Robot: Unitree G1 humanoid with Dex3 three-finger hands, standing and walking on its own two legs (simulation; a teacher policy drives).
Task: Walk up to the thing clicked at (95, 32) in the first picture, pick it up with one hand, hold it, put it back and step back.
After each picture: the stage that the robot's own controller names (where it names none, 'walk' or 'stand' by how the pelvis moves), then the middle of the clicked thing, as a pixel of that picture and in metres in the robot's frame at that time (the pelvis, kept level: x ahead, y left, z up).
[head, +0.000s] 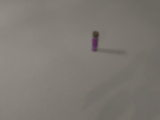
stand; (95, 41) +1.37 -0.12 -0.65
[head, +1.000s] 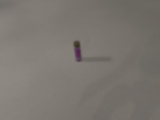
walk; (77, 51) +1.24 +0.16 -0.63
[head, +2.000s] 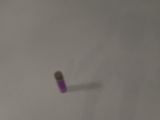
walk; (60, 82) +0.80 +0.29 -0.65
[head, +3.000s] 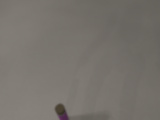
walk; (62, 115) +0.50 +0.24 -0.65
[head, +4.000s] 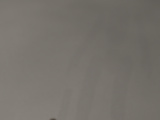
stand; out of the picture +0.41 +0.22 -0.65
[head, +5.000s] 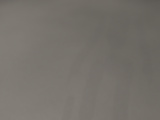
stand; out of the picture +0.39 +0.21 -0.65
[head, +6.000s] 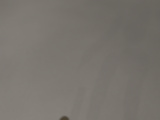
stand; out of the picture +0.41 +0.19 -0.64
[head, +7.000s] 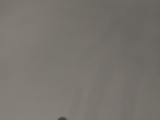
walk; out of the picture +0.41 +0.19 -0.64
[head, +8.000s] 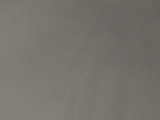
stand; out of the picture +0.38 +0.17 -0.66
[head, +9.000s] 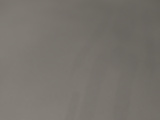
stand; out of the picture +0.36 +0.17 -0.66
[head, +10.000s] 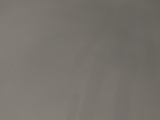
stand; out of the picture +0.36 +0.17 -0.66
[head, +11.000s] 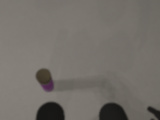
go down; (46, 81) +0.42 +0.18 -0.40
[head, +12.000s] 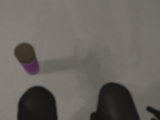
go down; (29, 61) +0.44 +0.21 -0.27
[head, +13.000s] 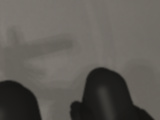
close in; out of the picture +0.43 +0.25 -0.17
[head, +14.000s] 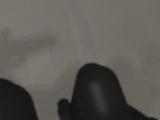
close; out of the picture +0.43 +0.26 -0.16
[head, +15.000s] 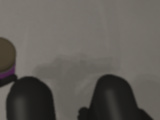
lift; (2, 64) +0.35 +0.25 -0.09
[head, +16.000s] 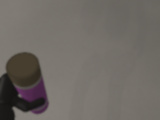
lift; (32, 89) +0.31 +0.17 +0.06
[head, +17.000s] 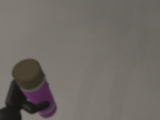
hold; (39, 93) +0.30 +0.16 +0.04
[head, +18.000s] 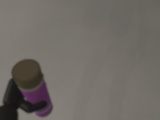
hold; (36, 92) +0.31 +0.17 +0.03
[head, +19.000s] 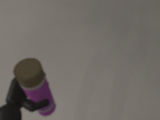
crouch; (39, 91) +0.31 +0.16 +0.04
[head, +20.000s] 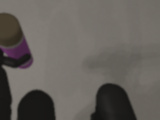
crouch; (16, 47) +0.45 +0.19 -0.05
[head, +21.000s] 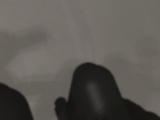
lower; out of the picture +0.43 +0.28 -0.17
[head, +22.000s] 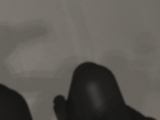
lower; out of the picture +0.44 +0.28 -0.17
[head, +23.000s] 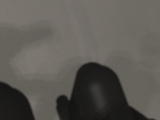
lower; out of the picture +0.43 +0.27 -0.16
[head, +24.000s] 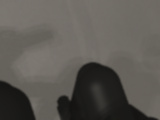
lower; out of the picture +0.42 +0.27 -0.16
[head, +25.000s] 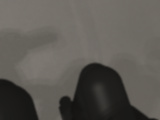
loosen; out of the picture +0.42 +0.27 -0.16
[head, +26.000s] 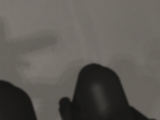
withdraw; out of the picture +0.42 +0.27 -0.16
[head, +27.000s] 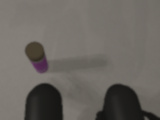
walk; (38, 60) +0.45 +0.21 -0.27
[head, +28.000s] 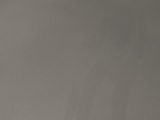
stand; out of the picture +0.38 +0.15 -0.59
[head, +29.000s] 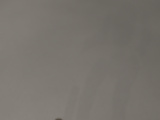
stand; out of the picture +0.38 +0.17 -0.60
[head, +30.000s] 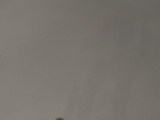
stand; out of the picture +0.38 +0.16 -0.60
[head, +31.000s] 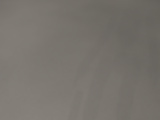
stand; out of the picture +0.40 +0.17 -0.65
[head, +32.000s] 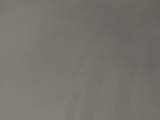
stand; out of the picture +0.37 +0.18 -0.66
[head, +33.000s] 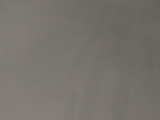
walk; out of the picture +0.37 +0.18 -0.66
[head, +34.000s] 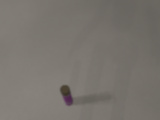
walk; (67, 96) +0.56 +0.19 -0.64
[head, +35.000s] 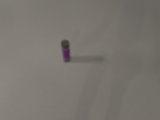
walk; (66, 51) +0.94 +0.16 -0.62
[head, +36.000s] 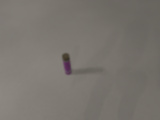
stand; (67, 64) +1.01 +0.20 -0.64
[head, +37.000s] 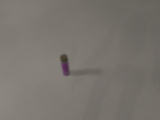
stand; (65, 65) +0.99 +0.20 -0.66
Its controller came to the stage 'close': yes
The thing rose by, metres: 0.68
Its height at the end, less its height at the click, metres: +0.00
